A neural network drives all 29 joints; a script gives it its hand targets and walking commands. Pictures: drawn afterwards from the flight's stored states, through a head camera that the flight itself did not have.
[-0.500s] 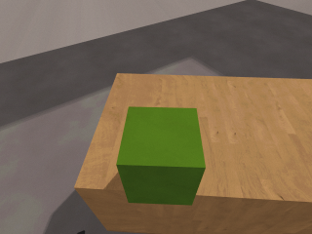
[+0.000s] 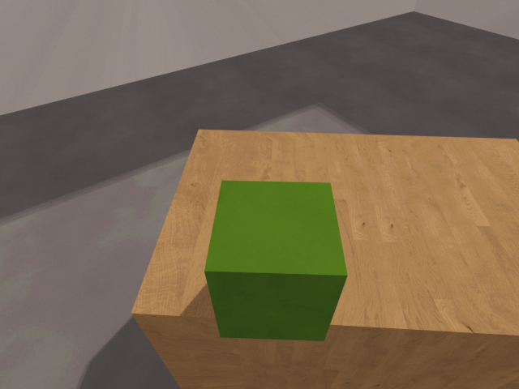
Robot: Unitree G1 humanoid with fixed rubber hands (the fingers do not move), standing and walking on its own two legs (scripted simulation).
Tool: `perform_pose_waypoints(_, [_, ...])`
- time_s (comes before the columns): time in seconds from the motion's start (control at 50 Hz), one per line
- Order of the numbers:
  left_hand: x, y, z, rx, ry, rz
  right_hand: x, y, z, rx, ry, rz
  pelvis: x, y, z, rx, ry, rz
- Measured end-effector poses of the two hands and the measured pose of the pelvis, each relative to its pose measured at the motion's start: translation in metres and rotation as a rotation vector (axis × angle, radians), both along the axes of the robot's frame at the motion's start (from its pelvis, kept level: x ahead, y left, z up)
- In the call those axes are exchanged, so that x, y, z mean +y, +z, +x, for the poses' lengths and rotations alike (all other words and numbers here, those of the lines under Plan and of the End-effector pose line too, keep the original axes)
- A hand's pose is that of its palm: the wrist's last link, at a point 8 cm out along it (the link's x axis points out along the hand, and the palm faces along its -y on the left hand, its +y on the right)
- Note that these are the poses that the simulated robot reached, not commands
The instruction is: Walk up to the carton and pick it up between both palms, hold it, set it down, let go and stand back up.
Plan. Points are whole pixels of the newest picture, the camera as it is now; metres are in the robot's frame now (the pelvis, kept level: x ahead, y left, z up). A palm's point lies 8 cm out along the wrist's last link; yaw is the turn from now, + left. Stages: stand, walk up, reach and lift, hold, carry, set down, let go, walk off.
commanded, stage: stand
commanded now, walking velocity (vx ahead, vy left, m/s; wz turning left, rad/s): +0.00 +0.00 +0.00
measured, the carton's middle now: (273, 262) +0.37 -0.01 -0.05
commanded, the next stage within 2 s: none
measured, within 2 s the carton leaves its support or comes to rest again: neither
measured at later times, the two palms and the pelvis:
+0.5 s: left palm out of the picture -0.06 +0.19 -0.15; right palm out of the picture -0.06 -0.19 -0.15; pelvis -0.01 +0.01 +0.00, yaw +0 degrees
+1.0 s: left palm out of the picture -0.05 +0.20 -0.15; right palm out of the picture -0.06 -0.17 -0.15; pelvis +0.00 +0.02 +0.00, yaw +0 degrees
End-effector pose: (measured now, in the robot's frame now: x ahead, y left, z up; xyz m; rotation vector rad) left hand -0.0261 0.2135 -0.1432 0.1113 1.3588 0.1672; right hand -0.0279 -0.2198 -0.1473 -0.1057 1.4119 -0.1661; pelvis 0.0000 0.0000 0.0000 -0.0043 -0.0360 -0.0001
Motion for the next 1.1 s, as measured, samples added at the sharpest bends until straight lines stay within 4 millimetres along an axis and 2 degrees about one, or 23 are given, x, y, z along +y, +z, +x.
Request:
perform_pose_waypoints(0.22, [-0.016,-0.005,-0.024,0.087,0.004,-0.044,0.023,-0.006,-0.022,0.063,-0.015,0.040,0.005,-0.001,-0.003,-0.007,-0.002,0.000])
perform_pose_waypoints(0.44, [-0.019,-0.007,-0.033,0.131,0.003,-0.056,0.031,-0.006,-0.036,0.105,-0.018,0.044,0.009,-0.001,-0.005,-0.003,-0.005,0.000])
perform_pose_waypoints(1.1, [-0.011,-0.008,-0.024,0.153,-0.009,-0.061,0.047,-0.005,-0.023,0.096,-0.034,0.051,0.018,-0.001,0.006,0.008,-0.010,0.002])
